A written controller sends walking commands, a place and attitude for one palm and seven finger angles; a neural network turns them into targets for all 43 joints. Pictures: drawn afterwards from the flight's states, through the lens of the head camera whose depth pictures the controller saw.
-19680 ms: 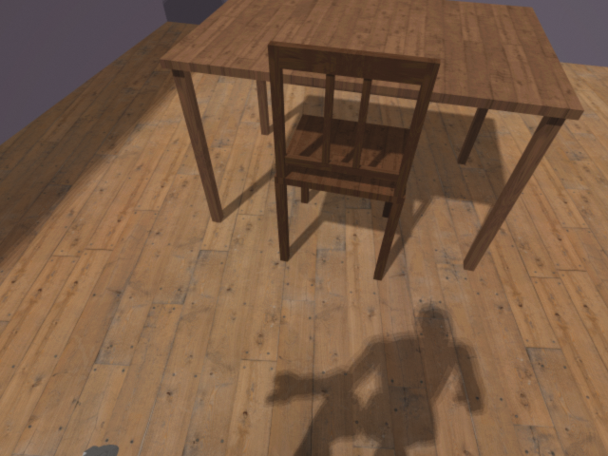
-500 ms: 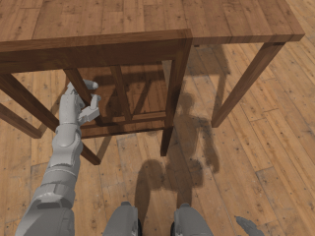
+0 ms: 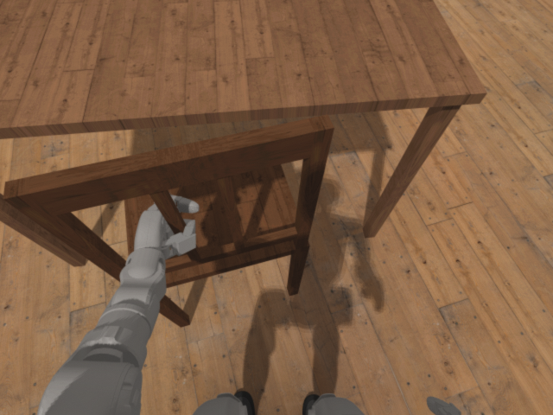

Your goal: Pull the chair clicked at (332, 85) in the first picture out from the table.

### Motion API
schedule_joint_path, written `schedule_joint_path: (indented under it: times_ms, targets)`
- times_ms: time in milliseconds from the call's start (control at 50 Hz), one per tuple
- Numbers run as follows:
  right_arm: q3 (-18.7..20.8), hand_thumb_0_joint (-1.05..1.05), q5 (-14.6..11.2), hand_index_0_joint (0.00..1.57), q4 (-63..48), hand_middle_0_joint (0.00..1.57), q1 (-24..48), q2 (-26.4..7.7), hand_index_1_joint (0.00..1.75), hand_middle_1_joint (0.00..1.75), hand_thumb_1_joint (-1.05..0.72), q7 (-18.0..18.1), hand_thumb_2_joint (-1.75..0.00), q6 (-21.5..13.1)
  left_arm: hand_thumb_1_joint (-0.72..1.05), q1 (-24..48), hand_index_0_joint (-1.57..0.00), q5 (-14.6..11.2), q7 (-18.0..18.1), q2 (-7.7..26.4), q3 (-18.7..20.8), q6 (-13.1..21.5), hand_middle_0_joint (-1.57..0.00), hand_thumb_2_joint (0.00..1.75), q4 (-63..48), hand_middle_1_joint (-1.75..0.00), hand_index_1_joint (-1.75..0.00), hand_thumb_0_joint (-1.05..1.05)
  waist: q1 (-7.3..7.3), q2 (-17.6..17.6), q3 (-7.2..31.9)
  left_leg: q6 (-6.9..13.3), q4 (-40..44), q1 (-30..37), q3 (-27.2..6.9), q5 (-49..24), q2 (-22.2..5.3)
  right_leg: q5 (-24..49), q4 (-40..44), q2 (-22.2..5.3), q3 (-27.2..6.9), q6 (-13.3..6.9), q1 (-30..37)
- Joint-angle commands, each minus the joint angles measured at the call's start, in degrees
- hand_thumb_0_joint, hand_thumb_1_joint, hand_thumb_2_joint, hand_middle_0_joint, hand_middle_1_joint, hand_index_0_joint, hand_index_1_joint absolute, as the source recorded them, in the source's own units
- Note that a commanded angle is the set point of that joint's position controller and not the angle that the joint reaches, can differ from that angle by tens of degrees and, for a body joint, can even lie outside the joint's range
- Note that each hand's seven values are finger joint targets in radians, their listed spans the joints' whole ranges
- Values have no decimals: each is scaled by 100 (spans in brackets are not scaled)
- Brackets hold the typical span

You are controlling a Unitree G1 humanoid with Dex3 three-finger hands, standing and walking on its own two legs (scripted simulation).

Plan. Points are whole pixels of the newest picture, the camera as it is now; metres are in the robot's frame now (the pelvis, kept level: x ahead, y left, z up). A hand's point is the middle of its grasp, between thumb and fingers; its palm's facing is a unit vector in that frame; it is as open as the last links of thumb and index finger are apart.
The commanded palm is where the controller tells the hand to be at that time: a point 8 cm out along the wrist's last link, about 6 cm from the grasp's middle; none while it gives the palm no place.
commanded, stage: step backward, pulling the chair out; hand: left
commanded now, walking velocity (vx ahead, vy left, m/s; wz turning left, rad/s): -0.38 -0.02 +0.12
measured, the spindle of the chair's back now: (179, 228) +0.41 +0.16 -0.08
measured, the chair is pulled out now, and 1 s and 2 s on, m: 0.09 0.19 0.27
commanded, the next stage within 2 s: none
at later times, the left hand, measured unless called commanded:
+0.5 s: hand (197, 287) +0.30 +0.12 -0.06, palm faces +0.01 -0.98 -0.18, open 5.2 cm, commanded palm +0.30 +0.17 -0.05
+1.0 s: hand (193, 297) +0.29 +0.12 -0.06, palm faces +0.02 -0.98 -0.19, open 5.3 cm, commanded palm +0.28 +0.17 -0.05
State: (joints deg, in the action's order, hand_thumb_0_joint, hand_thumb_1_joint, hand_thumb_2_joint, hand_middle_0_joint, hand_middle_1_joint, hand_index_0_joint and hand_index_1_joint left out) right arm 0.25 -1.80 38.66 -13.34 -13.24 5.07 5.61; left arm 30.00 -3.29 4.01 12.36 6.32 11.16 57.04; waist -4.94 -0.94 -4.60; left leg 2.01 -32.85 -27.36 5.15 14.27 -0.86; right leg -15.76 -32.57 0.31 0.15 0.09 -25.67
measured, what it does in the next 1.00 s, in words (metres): shifts its weight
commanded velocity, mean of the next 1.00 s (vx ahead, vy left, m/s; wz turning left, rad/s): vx -0.38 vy -0.01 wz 0.07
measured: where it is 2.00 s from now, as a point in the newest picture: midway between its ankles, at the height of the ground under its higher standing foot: outside the picture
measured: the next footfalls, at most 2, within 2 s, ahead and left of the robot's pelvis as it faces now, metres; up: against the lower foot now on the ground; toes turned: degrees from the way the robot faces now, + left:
left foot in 1.82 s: -0.14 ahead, +0.12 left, +0.00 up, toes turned +8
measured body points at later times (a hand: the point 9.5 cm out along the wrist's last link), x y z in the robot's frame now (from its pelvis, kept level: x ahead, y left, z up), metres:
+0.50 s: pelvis -0.06 -0.01 +0.00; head +0.02 -0.01 +0.44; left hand +0.30 +0.17 -0.04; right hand +0.03 -0.29 -0.12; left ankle +0.02 +0.10 -0.73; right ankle +0.00 -0.12 -0.73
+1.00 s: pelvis -0.09 -0.01 +0.00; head +0.01 -0.01 +0.44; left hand +0.28 +0.18 -0.04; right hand +0.02 -0.28 -0.14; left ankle -0.09 +0.13 -0.73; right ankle +0.00 -0.12 -0.73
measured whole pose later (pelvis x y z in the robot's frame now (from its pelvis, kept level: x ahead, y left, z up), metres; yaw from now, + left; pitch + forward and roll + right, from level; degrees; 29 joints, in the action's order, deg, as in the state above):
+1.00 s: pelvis -0.09 -0.01 +0.00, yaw +5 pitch +4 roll +1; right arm 0.4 -2.9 44.2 -9.8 -16.6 7.2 -1.5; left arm 33.8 -2.8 5.8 9.0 -0.3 8.7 58.1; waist -3.6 -0.1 -9.5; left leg -1.7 -31.6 -20.9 -1.7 14.6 0.2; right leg -8.5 -32.0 -3.5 3.4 -0.3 -27.4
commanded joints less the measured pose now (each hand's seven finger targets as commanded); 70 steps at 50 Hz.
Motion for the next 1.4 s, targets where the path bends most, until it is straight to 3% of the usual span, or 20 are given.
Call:
schedule_joint_path:
  times_ms: [0, 100, 340, 500, 560, 620, 680, 720, 780, 820, 860, 900, 920, 940, 960, 1000, 1120, 1220, 1280, 1380]
  targets:
    - [302, 0, -79, 20, -403, 20, -408, -909, 30, 30, -90, 120, -90, -185, 90, 1528, -50, 259, 61, 1196, -17, 329, -50, 90, -1156, -145, -145, 0, 143, -436, 3072, -49, -19, 2072, -1035, -3584, -991, 2792, 223, -471, -269, -74, 918]
    - [286, 0, -174, 20, -276, 20, -343, -950, 30, 30, -90, 197, -90, -335, 90, 1763, -50, 205, 160, 1395, -56, 326, -50, 90, -1002, -145, -145, 0, 70, -300, 3010, -203, -58, 1620, -672, -2073, -577, 3393, 498, -919, -504, -106, 1225]
    - [210, 0, -283, 20, -199, 20, 27, -959, 30, 30, -90, 256, -90, -669, 90, 1929, -50, 90, 265, 1133, -424, 394, -50, 90, -876, -145, -145, 0, 172, 62, 2338, -163, 351, 1672, -725, -492, -354, 393, 1279, -999, -561, -11, 783]
    - [190, 0, -161, 20, -185, 20, 116, -1011, 30, 30, -90, 329, -90, -858, 90, 2032, -50, 95, 255, 913, -489, 473, -50, 90, -1005, -145, -145, 0, 299, -886, 2278, 232, 1269, 1739, -1810, -407, -1198, -410, -169, -250, -181, -50, 394]
    - [170, 0, -91, 20, -117, 20, 79, -926, 30, 30, -90, 309, -90, -890, 90, 2111, -50, 139, 233, 887, -483, 459, -50, 90, -1045, -145, -145, 0, 298, -852, 2362, 279, 980, 1921, -1754, -1150, -1299, -105, -233, -277, -204, -75, 461]
    - [176, 0, -88, 20, -98, 20, 135, -925, 30, 30, -90, 299, -90, -926, 90, 2131, -50, 153, 222, 936, -442, 413, -50, 90, -962, -145, -145, 0, 311, -845, 2178, 201, 902, 1270, -1556, -685, -1209, -65, -136, -362, -261, -138, 819]
    - [183, 0, -121, 20, -125, 20, 120, -872, 30, 30, -90, 295, -90, -999, 90, 2071, -50, 131, 259, 1089, -350, 423, -50, 90, -890, -145, -145, 0, 322, -101, 1967, 23, 392, 622, -1186, 477, -767, -509, 549, -795, -799, -291, 916]
    - [203, 0, -173, 20, -31, 20, -110, -820, 30, 30, -90, 277, -90, -1062, 90, 1985, -50, 151, 315, 1298, -299, 444, -50, 90, -810, -145, -145, 0, 236, 857, 2070, -356, -889, 963, -623, 911, -10, -424, 1586, -1779, -1743, -653, 555]
    - [124, 0, -130, 20, 36, 20, 53, -788, 30, 30, -90, 219, -90, -1095, 90, 1894, -50, 208, 307, 1158, -286, 316, -50, 90, -795, -145, -145, 0, 376, 786, 2396, -430, -1791, 158, -1045, 1322, 112, 2566, 1132, -2283, -1568, -1043, 1849]
    - [83, 0, -139, 20, 108, 20, 50, -821, 30, 30, -90, 232, -90, -1062, 90, 1920, -50, 182, 293, 1148, -261, 182, -50, 90, -858, -145, -145, 0, 290, 634, 2472, -423, -1085, 310, -1200, 1196, -37, 3667, 640, -2220, -1154, -887, 2151]
    - [83, 0, -143, 20, 190, 20, -33, -880, 30, 30, -90, 276, -90, -1014, 90, 1982, -50, 136, 289, 1002, -363, 103, -50, 90, -930, -145, -145, 0, 205, 509, 2625, -403, 196, 811, -1027, -39, -148, 4028, 217, -1859, -719, -545, 2267]
    - [202, 0, -146, 20, 47, 20, 34, -1084, 30, 30, -90, 321, -90, -907, 90, 2067, -50, 112, 273, 899, -471, 78, -50, 90, -1028, -145, -145, 0, 284, -107, 2592, -162, 585, 1524, -1318, -2587, -744, 3118, -39, -1016, -182, -46, 1652]
    - [236, 0, -145, 20, 72, 20, -101, -1031, 30, 30, -90, 249, -90, -858, 90, 2102, -50, 96, 235, 717, -566, 101, -50, 90, -1004, -145, -145, 0, 277, -17, 2574, -84, 571, 1732, -1251, -2722, -903, 2400, 45, -796, -140, 72, 1470]
    - [241, 0, -146, 20, -5, 20, -100, -997, 30, 30, -90, 254, -90, -838, 90, 2278, -50, 117, 207, 579, -631, 136, -50, 90, -1172, -145, -145, 0, 245, 107, 2726, -66, 341, 1853, -1312, -3083, -913, 2640, 38, -657, -130, 80, 1479]
    - [214, 0, -86, 20, -73, 20, 1, -889, 30, 30, -90, 249, -90, -791, 90, 2463, -50, 183, 162, 477, -740, 196, -50, 90, -1372, -145, -145, 0, 168, -390, 2932, -99, 359, 1927, -1292, -3399, -921, 2917, -150, -722, -111, 54, 1575]
    - [277, 0, -55, 20, -141, 20, 9, -915, 30, 30, -90, 250, -90, -677, 90, 2248, -50, 237, 164, 588, -620, 213, -50, 90, -1370, -145, -145, 0, 189, -688, 3059, -150, 318, 1906, -1318, -3694, -967, 2921, -236, -697, -118, -15, 1663]
    - [314, 0, -96, 20, -430, 20, 60, -849, 30, 30, -90, 219, -90, -540, 90, 1738, -50, 235, 149, 799, -462, 272, -50, 90, -1485, -145, -145, 0, 209, -403, 2800, -248, 319, 1119, -1076, -2145, -865, 2618, -47, -777, -231, -165, 1835]
    - [278, 0, -135, 20, -400, 20, -34, -778, 30, 30, -90, 227, -90, -644, 90, 1593, -50, 232, 220, 1076, -370, 347, -50, 90, -1447, -145, -145, 0, 229, 342, 2462, -279, -47, 957, -697, 312, -262, 348, 1173, -1244, -749, -284, 1186]
    - [225, 0, -157, 20, -274, 20, -84, -738, 30, 30, -90, 218, -90, -755, 90, 1687, -50, 264, 273, 1118, -332, 368, -50, 90, -1266, -145, -145, 0, 226, 842, 2403, -328, -531, 1383, -465, 818, 43, -286, 1801, -1607, -821, -399, 858]
    - [176, 0, -140, 20, -355, 20, 45, -884, 30, 30, -90, 266, -90, -826, 90, 1842, -50, 260, 267, 892, -540, 425, -50, 90, -1260, -145, -145, 0, 274, -233, 2226, -71, 829, 1031, -1097, 250, -641, -511, 748, -710, -214, 19, 890]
